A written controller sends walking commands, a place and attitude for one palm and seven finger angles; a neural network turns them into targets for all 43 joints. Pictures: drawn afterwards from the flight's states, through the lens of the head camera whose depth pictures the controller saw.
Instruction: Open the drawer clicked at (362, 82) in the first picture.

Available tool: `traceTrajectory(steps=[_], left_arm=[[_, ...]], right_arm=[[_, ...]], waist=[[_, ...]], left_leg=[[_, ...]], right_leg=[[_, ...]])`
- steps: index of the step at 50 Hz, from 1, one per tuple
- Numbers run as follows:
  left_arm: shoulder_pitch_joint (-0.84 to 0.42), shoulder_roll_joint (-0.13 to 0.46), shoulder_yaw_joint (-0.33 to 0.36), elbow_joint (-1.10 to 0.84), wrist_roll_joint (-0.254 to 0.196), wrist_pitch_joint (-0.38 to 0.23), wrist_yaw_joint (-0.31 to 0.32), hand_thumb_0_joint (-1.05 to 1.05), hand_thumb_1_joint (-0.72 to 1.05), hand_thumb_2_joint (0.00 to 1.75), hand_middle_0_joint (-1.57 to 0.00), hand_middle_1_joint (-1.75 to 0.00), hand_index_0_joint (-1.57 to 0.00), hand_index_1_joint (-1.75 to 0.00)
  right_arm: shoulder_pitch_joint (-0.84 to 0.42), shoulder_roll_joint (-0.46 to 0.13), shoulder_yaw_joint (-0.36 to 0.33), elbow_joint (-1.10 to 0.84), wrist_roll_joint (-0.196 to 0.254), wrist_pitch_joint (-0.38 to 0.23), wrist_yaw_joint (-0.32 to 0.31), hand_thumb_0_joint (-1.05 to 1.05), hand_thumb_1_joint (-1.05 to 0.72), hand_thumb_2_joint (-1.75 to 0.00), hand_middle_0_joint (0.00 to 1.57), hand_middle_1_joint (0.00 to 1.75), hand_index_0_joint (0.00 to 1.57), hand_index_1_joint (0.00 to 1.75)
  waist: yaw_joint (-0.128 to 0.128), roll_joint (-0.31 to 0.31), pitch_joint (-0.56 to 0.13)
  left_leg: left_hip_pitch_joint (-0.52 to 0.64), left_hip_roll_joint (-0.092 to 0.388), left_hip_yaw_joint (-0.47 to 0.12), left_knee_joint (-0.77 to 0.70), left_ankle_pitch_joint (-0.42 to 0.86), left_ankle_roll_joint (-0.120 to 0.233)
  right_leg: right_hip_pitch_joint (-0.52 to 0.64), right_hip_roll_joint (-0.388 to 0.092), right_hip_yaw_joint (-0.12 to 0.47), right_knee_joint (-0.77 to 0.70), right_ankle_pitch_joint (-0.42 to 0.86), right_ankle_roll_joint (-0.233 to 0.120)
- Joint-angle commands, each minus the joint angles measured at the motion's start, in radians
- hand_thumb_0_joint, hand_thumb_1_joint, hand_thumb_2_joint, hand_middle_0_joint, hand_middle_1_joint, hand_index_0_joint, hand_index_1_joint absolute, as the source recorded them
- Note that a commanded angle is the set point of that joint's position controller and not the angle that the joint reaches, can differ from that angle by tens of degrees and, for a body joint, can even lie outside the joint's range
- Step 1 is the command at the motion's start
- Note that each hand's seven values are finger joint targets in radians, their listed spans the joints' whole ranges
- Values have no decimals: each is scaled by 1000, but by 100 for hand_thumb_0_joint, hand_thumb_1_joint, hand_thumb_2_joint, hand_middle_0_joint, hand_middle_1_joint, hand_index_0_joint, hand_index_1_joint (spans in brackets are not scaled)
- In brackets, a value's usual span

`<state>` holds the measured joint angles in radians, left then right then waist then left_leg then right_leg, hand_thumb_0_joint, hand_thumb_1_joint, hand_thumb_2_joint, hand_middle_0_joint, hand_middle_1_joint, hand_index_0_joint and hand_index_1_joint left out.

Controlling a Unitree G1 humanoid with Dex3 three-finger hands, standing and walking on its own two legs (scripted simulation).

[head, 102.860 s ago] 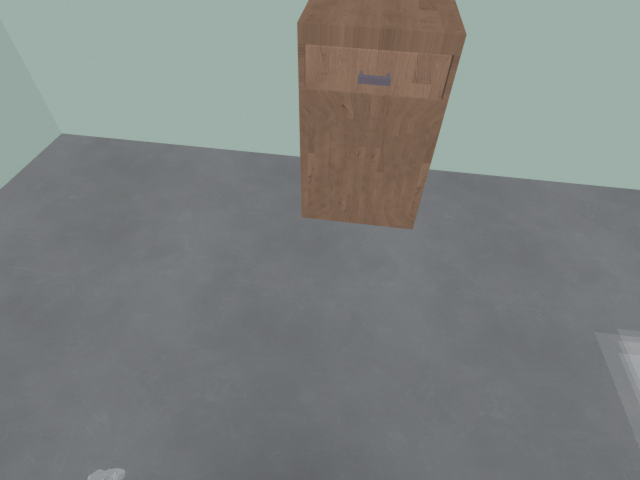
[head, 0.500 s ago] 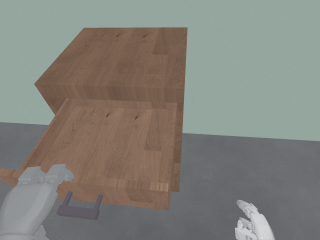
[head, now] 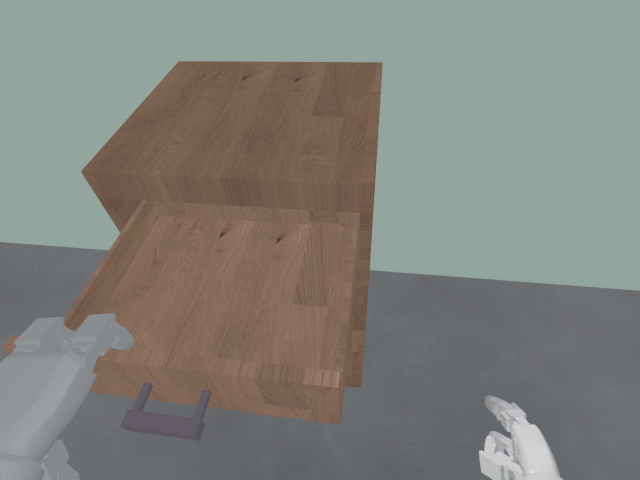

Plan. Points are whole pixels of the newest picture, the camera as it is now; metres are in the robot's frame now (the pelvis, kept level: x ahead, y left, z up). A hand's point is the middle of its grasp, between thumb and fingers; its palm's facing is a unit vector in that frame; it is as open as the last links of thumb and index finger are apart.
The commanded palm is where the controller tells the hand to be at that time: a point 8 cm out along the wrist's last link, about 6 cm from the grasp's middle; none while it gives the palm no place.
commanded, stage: lift the hand off the handle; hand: left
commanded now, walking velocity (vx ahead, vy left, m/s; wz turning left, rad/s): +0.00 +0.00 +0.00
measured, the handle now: (169, 409) +0.21 +0.25 -0.06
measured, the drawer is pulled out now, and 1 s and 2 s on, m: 0.30 0.30 0.30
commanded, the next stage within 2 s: draw the hand back to the body in 0.06 s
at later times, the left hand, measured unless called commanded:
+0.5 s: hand (66, 398) +0.16 +0.28 +0.10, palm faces +0.04 -0.08 -1.00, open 13.8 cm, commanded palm +0.14 +0.28 +0.15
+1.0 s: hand (91, 364) +0.18 +0.24 +0.15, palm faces +0.39 -0.83 -0.39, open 13.3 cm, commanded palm +0.13 +0.28 +0.18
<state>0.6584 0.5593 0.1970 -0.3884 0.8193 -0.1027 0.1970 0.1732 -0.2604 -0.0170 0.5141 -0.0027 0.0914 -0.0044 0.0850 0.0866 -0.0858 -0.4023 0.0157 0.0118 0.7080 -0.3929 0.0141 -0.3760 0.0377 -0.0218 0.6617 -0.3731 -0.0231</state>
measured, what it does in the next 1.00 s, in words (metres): stands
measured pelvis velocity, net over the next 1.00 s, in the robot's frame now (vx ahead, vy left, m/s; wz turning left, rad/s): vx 0.01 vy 0.01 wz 0.04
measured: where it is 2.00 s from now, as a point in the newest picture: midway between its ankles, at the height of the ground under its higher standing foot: outside the picture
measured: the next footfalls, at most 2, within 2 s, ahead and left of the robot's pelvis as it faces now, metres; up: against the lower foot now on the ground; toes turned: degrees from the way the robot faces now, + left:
none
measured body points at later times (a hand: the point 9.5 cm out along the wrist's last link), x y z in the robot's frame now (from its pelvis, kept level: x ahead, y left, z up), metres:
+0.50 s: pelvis -0.01 +0.02 +0.00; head +0.00 -0.01 +0.45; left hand +0.15 +0.28 +0.16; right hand +0.20 -0.19 -0.09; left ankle -0.02 +0.11 -0.72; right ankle -0.02 -0.11 -0.72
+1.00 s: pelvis +0.01 +0.01 +0.02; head -0.01 -0.01 +0.47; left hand +0.15 +0.28 +0.17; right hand +0.20 -0.20 -0.06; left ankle -0.02 +0.11 -0.72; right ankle -0.02 -0.11 -0.72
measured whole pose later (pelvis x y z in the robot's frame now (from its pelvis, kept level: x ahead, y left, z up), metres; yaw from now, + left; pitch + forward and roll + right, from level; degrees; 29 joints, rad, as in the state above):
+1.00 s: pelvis +0.01 +0.01 +0.02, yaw +2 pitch -2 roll -1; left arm 0.58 0.30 0.20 -0.48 -0.01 -0.07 0.15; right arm 0.23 -0.20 0.04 0.59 0.02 -0.12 -0.09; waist 0.05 0.05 -0.02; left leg -0.16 -0.02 -0.01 0.51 -0.32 0.02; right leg -0.13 0.01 -0.04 0.47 -0.31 -0.01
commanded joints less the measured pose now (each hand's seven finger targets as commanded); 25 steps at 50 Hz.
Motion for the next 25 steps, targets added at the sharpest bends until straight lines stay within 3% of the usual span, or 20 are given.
traceTrajectory(steps=[1, 2, 3, 4, 5, 7, 9, 13, 16, 18, 19, 20, 23, 24, 25], left_arm=[[-23, 171, 145, -158, -5, -2, 29, 0, -50, 30, -30, -120, -30, -120], [-23, 162, 140, -170, -9, -3, 28, 0, -50, 30, -30, -120, -30, -120], [-29, 176, 142, -176, 0, -8, 26, 0, -50, 30, -30, -120, -30, -120], [-22, 141, 108, -182, -4, -5, 25, 0, -50, 30, -30, -120, -30, -120], [-29, 166, 128, -193, 2, -11, 24, 0, -50, 30, -30, -120, -30, -120], [-34, 154, 115, -214, 6, -3, 30, 0, -50, 30, -30, -120, -30, -120], [-67, 161, 107, -210, 22, -4, 34, 0, -50, 30, -30, -120, -30, -120], [-71, 189, 131, -243, 39, 4, 46, 0, -50, 30, -30, -120, -30, -120], [-81, 149, 92, -235, 32, 32, 35, 0, -50, 30, -30, -120, -30, -120], [-80, 173, 106, -235, 28, 49, 22, 0, -50, 30, -30, -120, -30, -120], [-65, 147, 84, -237, 21, 61, 16, 0, -50, 30, -30, -120, -30, -120], [-63, 159, 92, -230, 21, 65, 5, 0, -50, 30, -30, -120, -30, -120], [-53, 174, 96, -238, 13, 81, -17, 0, -50, 30, -30, -120, -30, -120], [-69, 159, 77, -256, 7, 83, -21, 0, -50, 30, -30, -120, -30, -120], [-83, 172, 86, -256, 8, 75, -29, 0, -50, 30, -30, -120, -30, -120]], right_arm=[[-125, -90, -36, -174, -1, -48, -8, 0, -90, -90, 20, 30, 20, 30], [-135, -93, -35, -175, 2, -52, -8, 0, -90, -90, 20, 30, 20, 30], [-114, -95, -31, -176, -5, -50, -5, 0, -90, -90, 20, 30, 20, 30], [-120, -89, -35, -179, -2, -54, -5, 0, -90, -90, 20, 30, 20, 30], [-113, -95, -37, -178, -6, -52, -5, 0, -90, -90, 20, 30, 20, 30], [-127, -93, -33, -183, -2, -54, -5, 0, -90, -90, 20, 30, 20, 30], [-112, -90, -29, -180, -7, -53, -4, 0, -90, -90, 20, 30, 20, 30], [-104, -88, -22, -187, -9, -54, -1, 0, -90, -90, 20, 30, 20, 30], [-115, -83, -24, -192, 1, -50, 6, 0, -90, -90, 20, 30, 20, 30], [-116, -88, -15, -193, 3, -51, 8, 0, -90, -90, 20, 30, 20, 30], [-122, -82, -18, -196, 9, -49, 7, 0, -90, -90, 20, 30, 20, 30], [-119, -86, -18, -195, 7, -47, 8, 0, -90, -90, 20, 30, 20, 30], [-125, -89, -7, -202, 12, -45, 7, 0, -90, -90, 20, 30, 20, 30], [-129, -88, -8, -207, 15, -45, 4, 0, -90, -90, 20, 30, 20, 30], [-127, -91, -8, -204, 10, -46, 2, 0, -90, -90, 20, 30, 20, 30]], waist=[[-6, -60, -65], [-4, -36, -69], [4, -32, -111], [-7, -42, -87], [3, -38, -112], [-5, -19, -86], [-9, -17, -72], [12, 28, -120], [0, 8, -77], [16, 12, -116], [7, 5, -93], [17, -13, -97], [19, -11, -92], [6, -19, -69], [14, -19, -67]], left_leg=[[99, -2, -3, -80, 283, 16], [110, -3, -5, -82, 292, 13], [126, -3, -1, -83, 303, 14], [117, 2, -2, -86, 302, 14], [130, 0, -1, -83, 310, 13], [123, 5, -8, -88, 308, 9], [116, 10, -13, -99, 286, 8], [139, 11, -13, -103, 319, 4], [123, 24, -20, -121, 310, 1], [131, 22, -22, -131, 319, -1], [126, 26, -22, -136, 324, -2], [127, 24, -19, -138, 329, 1], [130, 25, -20, -151, 320, 2], [124, 29, -23, -159, 311, 0], [131, 25, -18, -158, 297, 5]], right_leg=[[-15, -39, 15, -120, 309, 5], [-12, -34, 31, -126, 312, -1], [-12, -34, 4, -119, 295, 3], [-16, -37, 8, -118, 297, 3], [-18, -35, 4, -120, 293, 3], [-25, -30, 20, -124, 279, -4], [-44, -31, -2, -121, 223, -2], [-30, -27, -16, -113, 213, -9], [-40, -28, -26, -113, 189, -7], [-13, -25, -28, -114, 190, -8], [-10, -29, -28, -116, 192, -7], [-4, -27, -30, -122, 205, -5], [9, -27, -30, -133, 192, -4], [8, -31, -30, -136, 181, -2], [5, -29, -28, -146, 182, -2]])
